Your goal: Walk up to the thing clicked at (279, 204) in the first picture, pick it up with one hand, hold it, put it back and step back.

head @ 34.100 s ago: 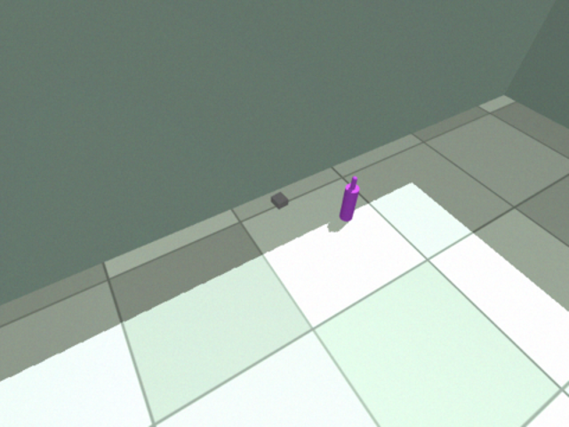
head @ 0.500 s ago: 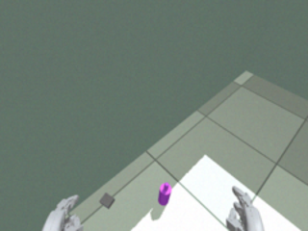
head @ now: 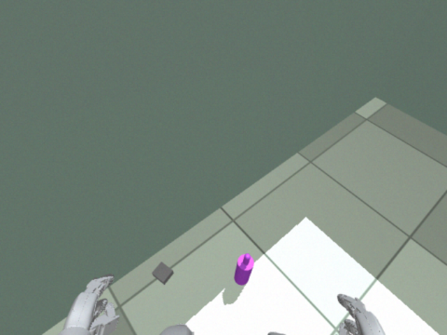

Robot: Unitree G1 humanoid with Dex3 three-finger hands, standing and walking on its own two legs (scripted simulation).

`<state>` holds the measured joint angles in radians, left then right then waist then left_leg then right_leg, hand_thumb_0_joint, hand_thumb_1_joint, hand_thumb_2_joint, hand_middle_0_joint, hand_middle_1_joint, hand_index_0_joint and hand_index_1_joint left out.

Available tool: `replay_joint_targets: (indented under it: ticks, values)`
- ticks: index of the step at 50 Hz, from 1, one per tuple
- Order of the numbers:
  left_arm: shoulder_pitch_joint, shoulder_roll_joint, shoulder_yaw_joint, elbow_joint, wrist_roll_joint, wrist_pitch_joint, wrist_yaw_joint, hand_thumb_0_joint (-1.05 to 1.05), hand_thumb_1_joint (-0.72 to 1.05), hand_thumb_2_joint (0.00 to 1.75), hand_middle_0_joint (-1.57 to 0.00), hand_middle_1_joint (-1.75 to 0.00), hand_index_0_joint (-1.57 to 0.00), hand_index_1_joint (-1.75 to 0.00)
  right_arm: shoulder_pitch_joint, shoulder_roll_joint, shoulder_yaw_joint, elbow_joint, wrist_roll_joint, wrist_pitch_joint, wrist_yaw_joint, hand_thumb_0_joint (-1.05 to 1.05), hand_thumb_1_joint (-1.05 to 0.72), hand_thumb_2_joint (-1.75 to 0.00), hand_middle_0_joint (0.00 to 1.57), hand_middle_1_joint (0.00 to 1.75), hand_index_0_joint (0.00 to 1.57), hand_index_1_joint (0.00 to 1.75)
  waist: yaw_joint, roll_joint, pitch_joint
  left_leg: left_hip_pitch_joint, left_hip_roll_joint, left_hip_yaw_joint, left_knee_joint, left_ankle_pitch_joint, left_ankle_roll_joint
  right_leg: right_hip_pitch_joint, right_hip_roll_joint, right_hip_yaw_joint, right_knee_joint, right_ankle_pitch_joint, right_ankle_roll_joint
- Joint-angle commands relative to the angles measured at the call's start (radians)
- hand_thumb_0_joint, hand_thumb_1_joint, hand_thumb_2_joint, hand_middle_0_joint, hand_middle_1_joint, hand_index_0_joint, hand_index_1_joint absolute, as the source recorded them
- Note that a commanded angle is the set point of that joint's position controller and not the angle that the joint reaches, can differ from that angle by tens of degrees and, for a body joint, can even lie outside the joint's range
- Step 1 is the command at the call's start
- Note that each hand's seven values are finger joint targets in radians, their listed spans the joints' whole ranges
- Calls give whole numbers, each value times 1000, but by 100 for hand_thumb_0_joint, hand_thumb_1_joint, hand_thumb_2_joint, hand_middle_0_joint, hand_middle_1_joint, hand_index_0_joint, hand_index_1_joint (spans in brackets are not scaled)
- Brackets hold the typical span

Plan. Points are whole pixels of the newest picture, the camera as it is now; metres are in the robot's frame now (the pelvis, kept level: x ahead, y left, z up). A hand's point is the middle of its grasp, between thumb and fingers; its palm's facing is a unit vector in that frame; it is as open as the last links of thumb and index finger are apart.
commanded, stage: stand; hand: left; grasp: from above
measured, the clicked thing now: (162, 273) +0.44 +0.25 -0.71
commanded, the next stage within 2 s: none
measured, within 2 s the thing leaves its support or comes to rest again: neither
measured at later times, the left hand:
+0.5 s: hand out of the picture +0.04 +0.24 -0.12, palm faces +0.03 -0.95 -0.32, open 7.4 cm
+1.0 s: hand out of the picture +0.05 +0.23 -0.11, palm faces +0.02 -0.94 -0.33, open 7.4 cm
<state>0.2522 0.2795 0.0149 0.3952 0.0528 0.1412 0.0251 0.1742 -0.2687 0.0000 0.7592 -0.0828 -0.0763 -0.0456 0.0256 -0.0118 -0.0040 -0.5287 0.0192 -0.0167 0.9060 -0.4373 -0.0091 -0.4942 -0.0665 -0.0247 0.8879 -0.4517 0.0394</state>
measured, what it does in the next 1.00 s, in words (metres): rises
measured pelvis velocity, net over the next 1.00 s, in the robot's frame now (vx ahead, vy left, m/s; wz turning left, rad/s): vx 0.00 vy -0.01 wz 0.01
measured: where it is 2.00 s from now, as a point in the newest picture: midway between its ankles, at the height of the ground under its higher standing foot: outside the picture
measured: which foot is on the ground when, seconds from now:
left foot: down 0.00-1.00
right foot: down 0.00-1.00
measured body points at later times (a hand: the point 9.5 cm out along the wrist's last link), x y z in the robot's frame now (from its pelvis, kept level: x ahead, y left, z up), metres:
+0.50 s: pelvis +0.00 +0.01 +0.05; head +0.00 +0.01 +0.49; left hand +0.03 +0.29 -0.10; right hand +0.08 -0.27 -0.09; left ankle +0.02 +0.13 -0.69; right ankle +0.00 -0.15 -0.69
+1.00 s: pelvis +0.00 -0.01 +0.05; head +0.00 -0.02 +0.50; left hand +0.05 +0.28 -0.09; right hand +0.07 -0.30 -0.09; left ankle +0.02 +0.13 -0.69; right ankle +0.00 -0.15 -0.69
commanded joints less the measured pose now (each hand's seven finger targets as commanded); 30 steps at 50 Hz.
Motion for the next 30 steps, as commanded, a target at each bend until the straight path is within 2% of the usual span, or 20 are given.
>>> replay_joint_targets:
  ticks: [1, 6, 7, 9, 10, 12, 13, 14, 16, 17, 19, 20, 21, 23, 24, 25, 27, 28, 29, 30]
  values:
    - [-39, 169, 81, 85, -2, -108, 15, 0, 90, 90, -20, -30, -20, -30, -23, -170, -93, -41, 34, -7, 30, 0, -90, -90, 20, 30, 20, 30, 0, -35, -126, 168, 10, -46, -202, 261, 64, 136, -41, 88, -222, 224, -82]
    - [-61, 163, 78, 260, -6, -140, 19, 0, 90, 90, -20, -30, -20, -30, -35, -176, -98, 38, 26, 19, 30, 0, -90, -90, 20, 30, 20, 30, 0, 45, -72, 208, 38, -84, -314, 253, 70, 186, -26, 48, -279, 227, -57]
    - [-62, 162, 76, 290, -8, -145, 18, 0, 90, 90, -20, -30, -20, -30, -42, -175, -95, 51, 28, 23, 30, 0, -90, -90, 20, 30, 20, 30, 2, 44, -49, 204, 41, -88, -333, 270, 68, 201, -26, 45, -294, 240, -58]
    - [-57, 167, 76, 345, -10, -150, 18, 0, 90, 90, -20, -30, -20, -30, -34, -181, -96, 80, 33, 27, 25, 0, -90, -90, 20, 30, 20, 30, 1, 46, -62, 249, 50, -91, -354, 329, 64, 234, -29, 39, -314, 290, -56]
    - [-60, 165, 74, 369, -13, -151, 19, 0, 90, 90, -20, -30, -20, -30, -31, -189, -96, 93, 34, 31, 21, 0, -90, -90, 20, 30, 20, 30, -2, 57, -41, 243, 55, -99, -391, 294, 61, 243, -25, 37, -332, 268, -53]
    - [-45, 173, 71, 424, -12, -153, 18, 0, 90, 90, -20, -30, -20, -30, -42, -191, -95, 121, 38, 38, 19, 0, -90, -90, 20, 30, 20, 30, 4, 44, -20, 265, 59, -101, -417, 292, 57, 264, -32, 39, -382, 275, -55]
    - [-55, 180, 71, 442, -15, -154, 18, 0, 90, 90, -20, -30, -20, -30, -27, -197, -94, 134, 40, 38, 17, 0, -90, -90, 20, 30, 20, 30, -9, 48, -30, 291, 62, -97, -434, 339, 53, 288, -35, 40, -385, 308, -54]
    - [-54, 179, 69, 463, -17, -157, 18, 0, 90, 90, -20, -30, -20, -30, -22, -197, -92, 150, 42, 39, 15, 0, -90, -90, 20, 30, 20, 30, -6, 40, -35, 306, 62, -92, -434, 383, 50, 309, -41, 43, -401, 343, -55]
    - [-55, 181, 64, 501, -20, -157, 19, 0, 90, 90, -20, -30, -20, -30, -18, -203, -90, 178, 46, 44, 13, 0, -90, -90, 20, 30, 20, 30, -13, 43, -19, 325, 64, -89, -465, 355, 46, 325, -47, 45, -439, 336, -52]
    - [-66, 188, 64, 514, -19, -153, 19, 0, 90, 90, -20, -30, -20, -30, -20, -204, -90, 189, 48, 46, 12, 0, -90, -90, 20, 30, 20, 30, -15, 53, -6, 328, 69, -97, -498, 331, 44, 320, -39, 36, -444, 302, -50]
    - [-63, 178, 59, 549, -21, -150, 19, 0, 90, 90, -20, -30, -20, -30, -36, -211, -89, 206, 49, 49, 12, 0, -90, -90, 20, 30, 20, 30, -8, 71, 13, 327, 80, -111, -538, 289, 45, 341, -38, 28, -469, 282, -44]
    - [-66, 182, 57, 565, -20, -149, 18, 0, 90, 90, -20, -30, -20, -30, -41, -208, -87, 216, 50, 54, 13, 0, -90, -90, 20, 30, 20, 30, -9, 56, 43, 294, 75, -111, -563, 215, 42, 349, -37, 28, -487, 245, -43]
    - [-63, 185, 57, 579, -18, -151, 17, 0, 90, 90, -20, -30, -20, -30, -39, -209, -87, 223, 50, 56, 14, 0, -90, -90, 20, 30, 20, 30, -8, 45, 53, 298, 73, -109, -574, 199, 40, 356, -40, 31, -500, 242, -41]
    - [-62, 188, 55, 601, -17, -154, 15, 0, 90, 90, -20, -30, -20, -30, -38, -211, -88, 235, 52, 56, 14, 0, -90, -90, 20, 30, 20, 30, -11, 38, 46, 323, 73, -103, -582, 222, 37, 357, -44, 33, -519, 249, -42]
    - [-57, 188, 53, 613, -17, -157, 16, 0, 90, 90, -20, -30, -20, -30, -45, -207, -87, 244, 54, 56, 15, 0, -90, -90, 20, 30, 20, 30, -6, 24, 48, 347, 70, -96, -570, 268, 33, 357, -51, 39, -531, 268, -43]
    - [-67, 191, 52, 620, -17, -156, 15, 0, 90, 90, -20, -30, -20, -30, -36, -203, -86, 251, 55, 56, 16, 0, -90, -90, 20, 30, 20, 30, -15, 34, 49, 347, 72, -96, -588, 234, 31, 350, -48, 37, -536, 246, -40]
    - [-71, 202, 54, 633, -19, -155, 14, 0, 90, 90, -20, -30, -20, -30, -41, -209, -86, 260, 53, 59, 18, 0, -90, -90, 20, 30, 20, 30, -12, 41, 62, 319, 71, -101, -611, 175, 30, 367, -47, 37, -550, 222, -39]
    - [-73, 196, 52, 639, -18, -155, 14, 0, 90, 90, -20, -30, -20, -30, -49, -210, -86, 263, 53, 61, 19, 0, -90, -90, 20, 30, 20, 30, -10, 38, 73, 311, 69, -101, -613, 167, 30, 366, -45, 34, -558, 203, -38]
    - [-74, 204, 53, 642, -19, -158, 13, 0, 90, 90, -20, -30, -20, -30, -48, -207, -86, 266, 54, 59, 19, 0, -90, -90, 20, 30, 20, 30, -10, 29, 63, 339, 71, -97, -609, 209, 29, 362, -53, 41, -561, 230, -40]
    - [-79, 200, 52, 648, -19, -159, 12, 0, 90, 90, -20, -30, -20, -30, -47, -202, -82, 271, 55, 60, 21, 0, -90, -90, 20, 30, 20, 30, -12, 25, 70, 333, 71, -95, -609, 212, 27, 357, -50, 39, -568, 215, -39]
